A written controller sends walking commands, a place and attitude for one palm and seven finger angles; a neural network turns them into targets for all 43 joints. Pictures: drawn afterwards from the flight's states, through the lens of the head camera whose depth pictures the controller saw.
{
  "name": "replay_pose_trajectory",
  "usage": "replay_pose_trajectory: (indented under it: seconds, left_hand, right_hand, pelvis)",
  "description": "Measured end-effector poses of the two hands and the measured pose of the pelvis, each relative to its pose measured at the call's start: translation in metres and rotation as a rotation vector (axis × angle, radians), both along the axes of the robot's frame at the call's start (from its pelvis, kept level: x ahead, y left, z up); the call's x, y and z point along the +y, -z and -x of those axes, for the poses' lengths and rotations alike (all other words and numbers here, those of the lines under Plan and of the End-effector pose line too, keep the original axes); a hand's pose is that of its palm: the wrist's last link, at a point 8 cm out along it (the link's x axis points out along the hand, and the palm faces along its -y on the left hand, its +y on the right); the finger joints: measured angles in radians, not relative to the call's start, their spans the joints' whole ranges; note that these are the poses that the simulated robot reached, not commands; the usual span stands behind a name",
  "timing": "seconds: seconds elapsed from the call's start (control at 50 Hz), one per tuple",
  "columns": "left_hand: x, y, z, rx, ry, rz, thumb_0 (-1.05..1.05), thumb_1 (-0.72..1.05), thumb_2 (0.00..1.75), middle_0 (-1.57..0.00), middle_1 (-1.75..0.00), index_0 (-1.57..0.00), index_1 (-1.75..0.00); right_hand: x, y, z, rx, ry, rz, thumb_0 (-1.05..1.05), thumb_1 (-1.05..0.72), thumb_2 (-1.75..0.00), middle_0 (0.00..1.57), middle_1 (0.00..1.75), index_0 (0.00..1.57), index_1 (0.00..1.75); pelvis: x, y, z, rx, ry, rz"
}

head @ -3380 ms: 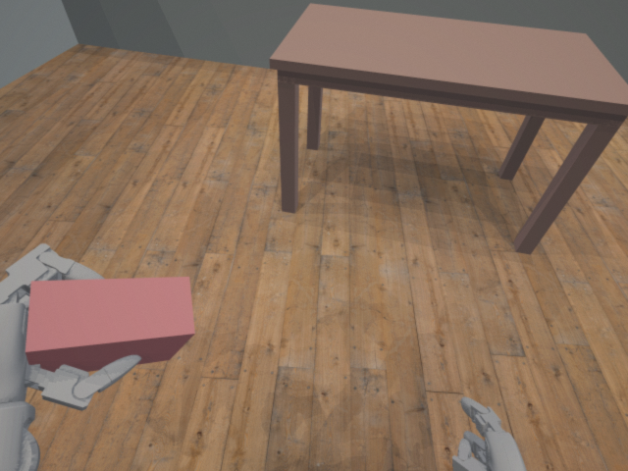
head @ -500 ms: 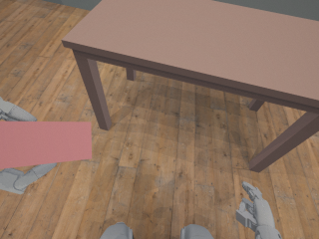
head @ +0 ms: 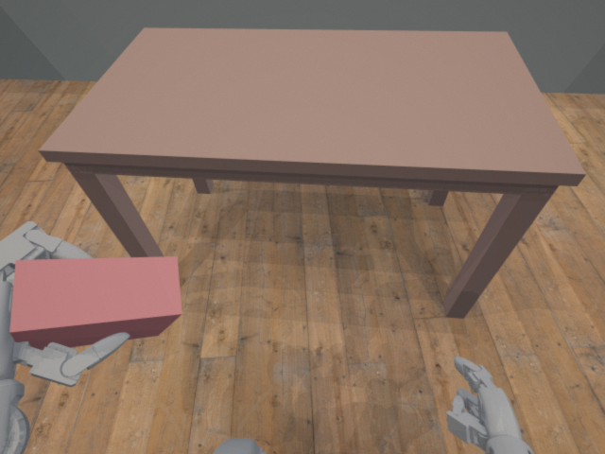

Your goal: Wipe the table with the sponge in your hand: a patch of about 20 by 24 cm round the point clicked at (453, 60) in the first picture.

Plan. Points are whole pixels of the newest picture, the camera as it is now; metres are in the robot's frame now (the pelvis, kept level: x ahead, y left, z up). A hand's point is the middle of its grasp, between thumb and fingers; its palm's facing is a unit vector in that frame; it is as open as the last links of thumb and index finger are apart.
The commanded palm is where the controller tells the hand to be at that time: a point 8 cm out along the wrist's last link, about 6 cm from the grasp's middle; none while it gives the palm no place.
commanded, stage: turn to face it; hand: left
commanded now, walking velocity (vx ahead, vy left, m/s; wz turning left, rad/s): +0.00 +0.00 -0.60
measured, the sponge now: (124, 302) +0.24 +0.19 +0.15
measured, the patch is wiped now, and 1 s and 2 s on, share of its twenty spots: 0.00 0.00 0.00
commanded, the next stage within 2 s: take the last steps up to it in 0.66 s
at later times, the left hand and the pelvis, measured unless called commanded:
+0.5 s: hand (118, 327) +0.20 +0.17 +0.17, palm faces +0.16 -0.88 -0.45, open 10.1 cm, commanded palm +0.17 +0.21 +0.18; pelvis -0.07 +0.00 +0.00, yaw -18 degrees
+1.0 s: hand (167, 392) +0.15 +0.11 +0.18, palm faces +0.07 -0.89 -0.45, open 10.1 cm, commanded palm +0.13 +0.15 +0.18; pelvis -0.13 -0.04 +0.00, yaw -24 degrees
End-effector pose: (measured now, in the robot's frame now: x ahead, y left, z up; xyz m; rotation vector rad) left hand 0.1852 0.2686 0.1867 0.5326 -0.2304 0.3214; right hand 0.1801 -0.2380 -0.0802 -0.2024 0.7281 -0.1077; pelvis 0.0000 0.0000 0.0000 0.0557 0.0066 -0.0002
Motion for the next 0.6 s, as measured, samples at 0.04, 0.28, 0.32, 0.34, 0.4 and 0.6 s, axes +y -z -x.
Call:
replay_pose_trajectory:
  seconds: [0.04, 0.28, 0.32, 0.34, 0.4, 0.6]
  left_hand:
    - [-0.008, -0.008, -0.001, -0.022, 0.053, -0.023, -0.01, -0.49, 0.99, -0.73, -1.35, -0.74, -1.35]
    - [-0.009, -0.001, 0.009, -0.073, 0.147, 0.024, -0.01, -0.49, 1.0, -0.73, -1.35, -0.74, -1.35]
    - [-0.011, 0.006, 0.01, -0.067, 0.172, 0.043, -0.01, -0.49, 1.0, -0.73, -1.35, -0.74, -1.35]
    - [-0.014, 0.007, 0.01, -0.063, 0.184, 0.039, -0.01, -0.49, 1.0, -0.73, -1.36, -0.74, -1.35]
    - [-0.022, 0.004, 0.013, -0.056, 0.216, 0.007, -0.01, -0.49, 1.0, -0.73, -1.36, -0.74, -1.35]
    - [-0.1, 0.0, 0.003, -0.072, 0.338, -0.053, -0.01, -0.49, 1.0, -0.73, -1.36, -0.74, -1.35]
  right_hand:
    - [-0.019, -0.005, 0.015, 0.013, 0.047, 0.033, 0.01, -0.9, -0.9, 0.2, 0.3, 0.21, 0.29]
    - [-0.033, -0.011, 0.099, 0.076, 0.182, 0.061, 0.01, -0.9, -0.9, 0.2, 0.3, 0.2, 0.29]
    - [-0.022, -0.008, 0.111, 0.074, 0.185, 0.049, 0.01, -0.9, -0.9, 0.2, 0.3, 0.2, 0.29]
    - [-0.017, -0.007, 0.117, 0.068, 0.189, 0.036, 0.01, -0.9, -0.9, 0.2, 0.3, 0.2, 0.29]
    - [0.0, -0.002, 0.133, 0.05, 0.212, -0.023, 0.01, -0.9, -0.9, 0.2, 0.3, 0.2, 0.29]
    - [-0.009, 0.034, 0.191, 0.038, 0.285, -0.168, 0.01, -0.9, -0.9, 0.21, 0.3, 0.21, 0.3]
  pelvis:
    - [-0.002, -0.001, 0.003, 0.008, 0.028, 0.003]
    - [0.007, 0.003, 0.036, 0.027, 0.161, 0.014]
    - [0.01, 0.005, 0.045, 0.013, 0.184, 0.013]
    - [0.011, 0.005, 0.049, 0.004, 0.199, 0.014]
    - [0.009, 0.004, 0.057, -0.013, 0.238, 0.029]
    - [-0.025, 0.015, 0.089, -0.023, 0.357, 0.091]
